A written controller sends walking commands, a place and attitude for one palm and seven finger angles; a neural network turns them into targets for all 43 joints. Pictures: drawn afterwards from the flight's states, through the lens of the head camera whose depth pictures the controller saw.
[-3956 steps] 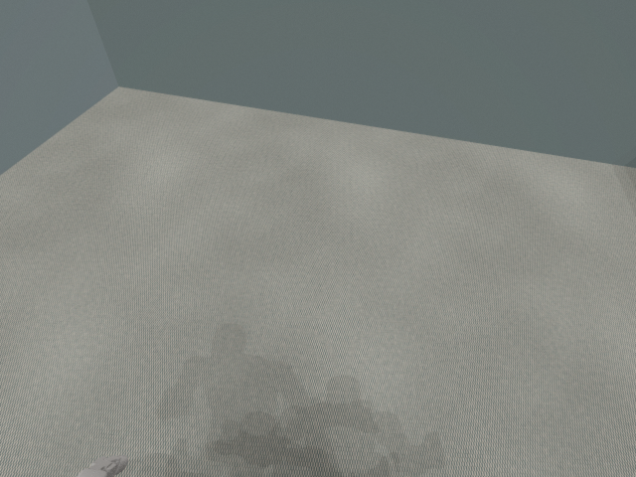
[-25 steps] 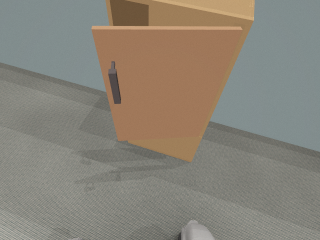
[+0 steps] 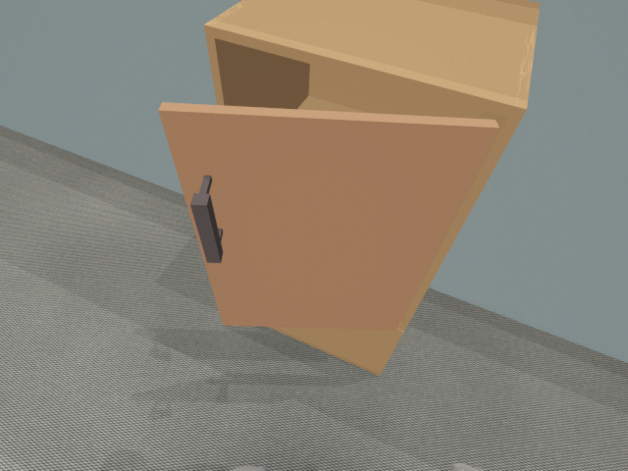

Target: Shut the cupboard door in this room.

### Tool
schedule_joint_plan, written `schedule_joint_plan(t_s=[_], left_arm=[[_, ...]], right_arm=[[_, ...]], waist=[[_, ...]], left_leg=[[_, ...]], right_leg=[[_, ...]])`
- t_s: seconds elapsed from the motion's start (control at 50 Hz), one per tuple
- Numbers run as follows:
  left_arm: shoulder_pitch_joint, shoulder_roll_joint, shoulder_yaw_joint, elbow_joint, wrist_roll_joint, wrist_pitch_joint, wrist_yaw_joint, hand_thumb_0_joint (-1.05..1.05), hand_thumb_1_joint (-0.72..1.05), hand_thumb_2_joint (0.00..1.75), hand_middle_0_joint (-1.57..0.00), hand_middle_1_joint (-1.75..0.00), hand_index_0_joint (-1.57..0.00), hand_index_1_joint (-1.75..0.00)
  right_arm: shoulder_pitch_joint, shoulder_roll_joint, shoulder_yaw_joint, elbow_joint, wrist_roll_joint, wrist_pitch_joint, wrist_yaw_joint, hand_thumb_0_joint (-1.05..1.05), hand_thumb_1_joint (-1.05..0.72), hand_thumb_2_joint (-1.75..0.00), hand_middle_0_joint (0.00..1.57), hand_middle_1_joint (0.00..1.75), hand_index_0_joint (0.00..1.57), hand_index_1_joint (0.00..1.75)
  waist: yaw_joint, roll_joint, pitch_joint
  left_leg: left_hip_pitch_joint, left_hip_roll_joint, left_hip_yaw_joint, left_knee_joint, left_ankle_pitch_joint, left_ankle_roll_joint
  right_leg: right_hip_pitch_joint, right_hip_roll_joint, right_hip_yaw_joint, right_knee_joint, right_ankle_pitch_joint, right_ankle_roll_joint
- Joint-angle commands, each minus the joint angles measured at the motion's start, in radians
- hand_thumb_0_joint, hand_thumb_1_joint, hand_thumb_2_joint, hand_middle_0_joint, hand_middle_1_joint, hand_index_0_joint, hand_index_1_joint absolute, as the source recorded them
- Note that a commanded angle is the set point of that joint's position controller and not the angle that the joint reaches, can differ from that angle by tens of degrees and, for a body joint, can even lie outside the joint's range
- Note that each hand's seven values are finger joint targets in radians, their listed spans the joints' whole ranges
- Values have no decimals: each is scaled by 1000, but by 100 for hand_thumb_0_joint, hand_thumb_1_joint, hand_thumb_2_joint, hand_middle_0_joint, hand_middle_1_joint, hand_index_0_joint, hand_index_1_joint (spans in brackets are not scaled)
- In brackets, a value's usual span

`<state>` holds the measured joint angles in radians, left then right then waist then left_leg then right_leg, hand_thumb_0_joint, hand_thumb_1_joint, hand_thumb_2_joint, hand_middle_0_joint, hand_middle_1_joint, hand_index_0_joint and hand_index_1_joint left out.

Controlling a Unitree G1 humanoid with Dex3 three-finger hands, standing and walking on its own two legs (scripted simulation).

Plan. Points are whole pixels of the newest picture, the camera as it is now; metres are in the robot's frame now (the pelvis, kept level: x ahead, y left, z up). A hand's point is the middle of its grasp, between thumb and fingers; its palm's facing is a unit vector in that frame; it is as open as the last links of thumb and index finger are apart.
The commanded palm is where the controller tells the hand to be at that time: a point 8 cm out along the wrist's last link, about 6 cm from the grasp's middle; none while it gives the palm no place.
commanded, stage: come to a stop and stand still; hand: left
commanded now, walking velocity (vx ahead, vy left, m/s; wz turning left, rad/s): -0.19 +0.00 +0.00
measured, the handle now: (210, 220) +0.44 +0.20 +0.03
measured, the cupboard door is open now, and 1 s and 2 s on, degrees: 23 23 23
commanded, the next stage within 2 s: look again from close up in 1.16 s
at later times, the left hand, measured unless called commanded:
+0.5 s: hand out of the picture +0.00 +0.17 -0.18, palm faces -0.01 -0.97 -0.25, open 7.4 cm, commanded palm none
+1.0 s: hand out of the picture -0.14 +0.15 -0.17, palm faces +0.00 -0.98 -0.20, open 7.3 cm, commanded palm none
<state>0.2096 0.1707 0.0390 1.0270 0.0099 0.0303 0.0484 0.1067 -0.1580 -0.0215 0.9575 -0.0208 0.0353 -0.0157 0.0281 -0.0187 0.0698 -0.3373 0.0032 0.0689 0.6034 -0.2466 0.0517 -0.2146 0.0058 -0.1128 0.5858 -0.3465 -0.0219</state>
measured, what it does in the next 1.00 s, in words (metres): walks backwards: right foot, then left foot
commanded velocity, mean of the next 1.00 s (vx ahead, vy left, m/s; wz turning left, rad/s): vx -0.01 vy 0.00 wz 0.00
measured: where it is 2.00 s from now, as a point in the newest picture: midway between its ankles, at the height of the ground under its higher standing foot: outside the picture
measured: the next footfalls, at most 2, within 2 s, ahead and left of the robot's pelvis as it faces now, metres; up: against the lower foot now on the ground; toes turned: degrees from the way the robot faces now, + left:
right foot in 0.26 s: -0.08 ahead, -0.14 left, +0.00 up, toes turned +0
left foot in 0.70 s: +0.00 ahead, +0.08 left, +0.00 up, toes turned -1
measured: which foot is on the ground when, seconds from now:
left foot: down 0.00-0.58, up 0.60-0.68, down 0.70-1.00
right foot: down 0.00-0.00, up 0.02-0.24, down 0.26-1.00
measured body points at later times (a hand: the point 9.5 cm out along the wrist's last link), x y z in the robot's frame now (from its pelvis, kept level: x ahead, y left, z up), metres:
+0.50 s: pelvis -0.06 -0.02 -0.02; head -0.09 -0.02 +0.43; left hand +0.00 +0.22 -0.16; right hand -0.01 -0.26 -0.16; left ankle +0.05 +0.08 -0.73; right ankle -0.09 -0.17 -0.73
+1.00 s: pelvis -0.13 -0.02 +0.00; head -0.13 -0.02 +0.45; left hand -0.14 +0.20 -0.15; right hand -0.13 -0.24 -0.15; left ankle -0.04 +0.08 -0.72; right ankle -0.12 -0.14 -0.73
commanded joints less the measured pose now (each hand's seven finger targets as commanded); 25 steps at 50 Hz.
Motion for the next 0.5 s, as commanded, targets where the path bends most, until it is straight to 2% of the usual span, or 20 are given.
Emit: schedule_joint_plan(t_s=[0.0,0.02,0.06,0.08,0.16,0.18,0.2,0.22,0.24,0.26,0.28,0.3,0.32,0.34,0.36,0.38,0.4,0.42,0.44,0.48], left_arm=[[42,116,29,-78,-1,14,8,0,90,90,-20,-30,-20,-30],[46,118,34,-80,0,19,6,0,90,90,-20,-30,-20,-30],[56,114,38,-87,5,17,0,0,90,90,-20,-30,-20,-30],[57,105,36,-92,3,17,-4,0,90,90,-20,-30,-20,-30],[54,84,23,-110,6,13,-14,0,90,90,-20,-30,-20,-30],[178,103,-1,-70,-10,-27,8,0,90,90,-20,-30,-20,-30],[132,135,7,-136,7,-38,8,0,90,90,-20,-30,-20,-30],[144,163,23,-153,12,-52,12,0,90,90,-20,-30,-20,-30],[137,213,20,-156,21,-67,17,0,90,90,-20,-30,-20,-30],[149,231,27,-174,33,-80,20,0,90,90,-20,-30,-20,-30],[156,250,21,-174,41,-81,14,0,90,90,-20,-30,-20,-30],[133,250,27,-172,32,-73,11,0,90,90,-20,-30,-20,-30],[85,221,22,-176,20,-67,13,0,90,90,-20,-30,-20,-30],[47,188,12,-195,20,-56,16,0,90,90,-20,-30,-20,-30],[32,173,9,-212,24,-46,17,0,90,90,-20,-30,-20,-30],[49,153,7,-215,21,-30,17,0,90,90,-20,-30,-20,-30],[87,127,3,-204,11,-16,13,0,90,90,-20,-30,-20,-30],[125,126,0,-184,4,-8,8,0,90,90,-20,-30,-20,-30],[168,136,-1,-165,7,-1,2,0,90,90,-20,-30,-20,-30],[243,124,-2,-133,15,-14,-8,0,90,90,-20,-30,-20,-30]], right_arm=[[130,-212,-43,-41,-5,-1,-29,0,-90,-90,20,30,20,30],[109,-213,-43,-56,-6,0,-33,0,-90,-90,20,30,20,30],[52,-208,-44,-82,-10,-1,-34,0,-90,-90,20,30,20,30],[46,-213,-48,-87,-10,-1,-33,0,-90,-90,20,30,20,30],[62,-212,-55,-71,-7,-3,-28,0,-90,-90,20,30,20,30],[33,-245,-77,-87,12,-35,-18,0,-90,-90,20,30,20,30],[67,-166,-58,-131,16,-27,12,0,-90,-90,20,30,20,30],[41,-129,-48,-148,7,-29,20,0,-90,-90,20,30,20,30],[52,-86,-44,-158,3,-27,26,0,-90,-90,20,30,20,30],[57,-78,-42,-175,-3,-33,18,0,-90,-90,20,30,20,30],[57,-46,-37,-188,3,-37,18,0,-90,-90,20,30,20,30],[74,-63,-36,-174,12,-26,22,0,-90,-90,20,30,20,30],[103,-86,-38,-175,15,-22,19,0,-90,-90,20,30,20,30],[154,-98,-41,-164,16,-23,13,0,-90,-90,20,30,20,30],[207,-114,-43,-134,13,-28,13,0,-90,-90,20,30,20,30],[225,-150,-43,-123,6,-32,14,0,-90,-90,20,30,20,30],[207,-173,-42,-120,-5,-32,15,0,-90,-90,20,30,20,30],[168,-175,-39,-121,-9,-28,14,0,-90,-90,20,30,20,30],[107,-190,-40,-134,-7,-24,13,0,-90,-90,20,30,20,30],[74,-183,-36,-140,-6,-20,9,0,-90,-90,20,30,20,30]], waist=[[-44,242,-104],[-39,197,-122],[-18,119,-154],[-21,97,-184],[-37,122,-208],[6,51,-351],[-3,-72,-280],[17,-105,-200],[-7,-122,-163],[-3,54,-175],[-30,106,-138],[-38,-69,-154],[-55,-293,-124],[-77,-344,-96],[-96,-228,-59],[-89,8,-25],[-64,230,33],[-44,307,84],[-9,277,121],[36,113,70]], left_leg=[[136,352,-326,-247,829,191],[131,354,-308,-237,762,202],[188,333,-277,-188,723,206],[212,316,-255,-180,691,195],[226,283,-234,-189,531,159],[392,255,-180,48,707,75],[73,141,-98,72,381,29],[-60,43,-23,153,40,-11],[-193,-11,-16,292,-226,-35],[-197,-19,-39,299,-271,-44],[-167,-61,-10,233,-226,-45],[-146,-48,0,223,-170,-34],[-104,-20,-18,186,-96,-24],[1,-6,-39,108,-12,-19],[98,13,-61,48,116,-10],[90,87,-196,-22,138,31],[-25,175,-336,-198,-26,78],[-169,198,-431,-342,-304,104],[-288,185,-432,-385,-466,111],[-311,124,-328,-288,-417,71]], right_leg=[[-115,-8,117,389,-299,23],[-139,-7,158,477,-296,21],[-196,1,164,525,-265,26],[-197,0,163,508,-240,34],[-133,-5,119,279,-191,38],[-164,-53,180,50,-72,21],[-8,-72,229,-53,158,1],[14,-189,387,-92,457,-50],[87,-282,468,-87,735,-126],[135,-314,438,-29,959,-168],[81,-255,333,21,988,-116],[90,-205,321,35,914,-113],[22,-198,304,21,831,-107],[-81,-180,260,14,656,-87],[-178,-135,220,50,439,-63],[-248,-52,179,107,118,-26],[-214,22,108,175,-195,1],[-141,38,103,226,-262,-5],[-89,25,110,250,-215,-14],[6,10,137,90,-145,-25]])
